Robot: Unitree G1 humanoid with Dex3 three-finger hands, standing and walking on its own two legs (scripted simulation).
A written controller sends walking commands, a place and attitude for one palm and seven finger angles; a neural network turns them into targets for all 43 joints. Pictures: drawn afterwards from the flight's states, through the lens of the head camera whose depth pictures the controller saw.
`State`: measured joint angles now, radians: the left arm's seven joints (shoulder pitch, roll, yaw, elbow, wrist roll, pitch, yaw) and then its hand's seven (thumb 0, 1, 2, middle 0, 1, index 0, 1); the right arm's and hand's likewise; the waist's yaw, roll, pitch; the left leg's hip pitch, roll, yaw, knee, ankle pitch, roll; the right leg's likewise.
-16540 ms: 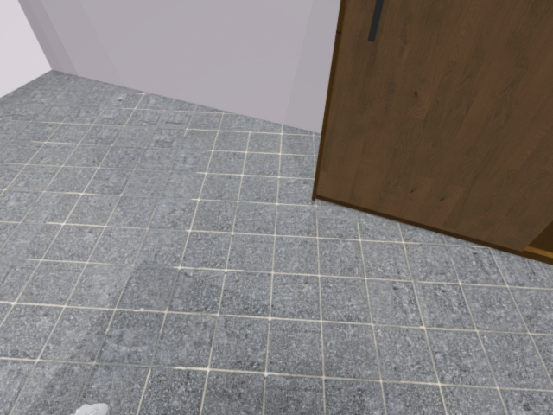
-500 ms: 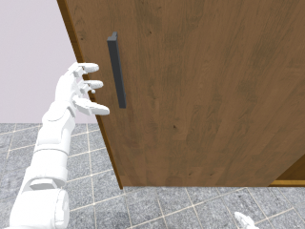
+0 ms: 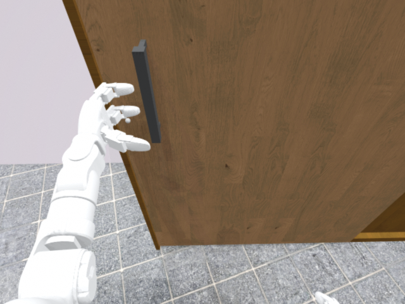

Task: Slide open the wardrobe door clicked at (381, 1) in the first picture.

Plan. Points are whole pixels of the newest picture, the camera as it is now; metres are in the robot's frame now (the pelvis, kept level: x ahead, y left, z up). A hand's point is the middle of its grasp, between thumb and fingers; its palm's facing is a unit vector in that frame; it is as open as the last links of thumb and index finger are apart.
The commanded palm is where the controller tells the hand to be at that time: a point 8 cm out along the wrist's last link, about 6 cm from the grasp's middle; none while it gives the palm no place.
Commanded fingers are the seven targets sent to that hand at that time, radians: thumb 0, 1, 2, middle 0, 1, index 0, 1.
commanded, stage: feel for the door with the fingertips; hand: left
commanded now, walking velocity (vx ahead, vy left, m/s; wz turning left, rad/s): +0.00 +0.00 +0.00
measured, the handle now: (150, 96) +0.49 +0.13 +0.17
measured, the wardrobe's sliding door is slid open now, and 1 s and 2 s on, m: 0.00 0.00 0.00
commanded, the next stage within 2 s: slide the fingers in behind the handle in 0.48 s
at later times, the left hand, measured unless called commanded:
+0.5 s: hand (133, 111) +0.44 +0.16 +0.17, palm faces +0.04 -1.00 +0.02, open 14.0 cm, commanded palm +0.42 +0.21 +0.17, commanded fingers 0.00 -0.50 0.30 -0.30 -1.20 -0.30 -1.20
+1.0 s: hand (137, 113) +0.43 +0.15 +0.17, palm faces +0.03 -1.00 +0.02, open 14.0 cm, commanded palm +0.40 +0.20 +0.17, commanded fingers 0.00 -0.50 0.30 -0.30 -1.20 -0.30 -1.20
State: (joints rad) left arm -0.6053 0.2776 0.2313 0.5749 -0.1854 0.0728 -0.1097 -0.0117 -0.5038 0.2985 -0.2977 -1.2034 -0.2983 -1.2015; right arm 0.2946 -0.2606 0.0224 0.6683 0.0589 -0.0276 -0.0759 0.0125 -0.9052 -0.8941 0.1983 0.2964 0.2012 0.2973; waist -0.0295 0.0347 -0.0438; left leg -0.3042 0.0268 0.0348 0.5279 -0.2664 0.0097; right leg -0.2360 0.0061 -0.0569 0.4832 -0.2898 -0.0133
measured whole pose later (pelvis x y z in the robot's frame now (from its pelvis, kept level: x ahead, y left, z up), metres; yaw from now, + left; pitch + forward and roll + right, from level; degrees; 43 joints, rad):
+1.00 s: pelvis -0.01 +0.01 +0.00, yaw +0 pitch +3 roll -1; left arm -0.71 0.26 0.21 0.71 -0.16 -0.01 -0.07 -0.01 -0.50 0.30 -0.31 -1.21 -0.30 -1.21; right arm 0.31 -0.25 0.02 0.68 0.05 -0.03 -0.06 0.01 -0.91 -0.89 0.20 0.30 0.20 0.30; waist -0.04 0.04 -0.05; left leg -0.33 0.03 0.04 0.54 -0.26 0.02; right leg -0.26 0.00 -0.05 0.49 -0.28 -0.01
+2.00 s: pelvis +0.00 +0.00 +0.00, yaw +0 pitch +2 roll -1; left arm -0.68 0.17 0.15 0.62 -0.15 0.06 0.01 -0.01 -0.50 0.30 -0.30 -1.20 -0.30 -1.20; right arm 0.27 -0.24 0.02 0.67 0.04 0.01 -0.06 0.01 -0.91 -0.89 0.20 0.30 0.20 0.30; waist -0.03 0.03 -0.05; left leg -0.29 0.03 0.03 0.51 -0.26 0.00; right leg -0.22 0.01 -0.06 0.47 -0.29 -0.02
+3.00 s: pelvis +0.00 +0.00 +0.00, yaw +0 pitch +3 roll -1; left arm -0.73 0.16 0.14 0.68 -0.13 0.03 0.05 0.00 0.27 0.63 -0.37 -1.31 -0.38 -1.31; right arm 0.28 -0.23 0.01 0.69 0.04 0.00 -0.05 0.01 -0.91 -0.89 0.20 0.30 0.20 0.30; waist -0.04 0.03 -0.04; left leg -0.30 0.02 0.04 0.51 -0.26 0.01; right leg -0.23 0.01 -0.05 0.47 -0.28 -0.01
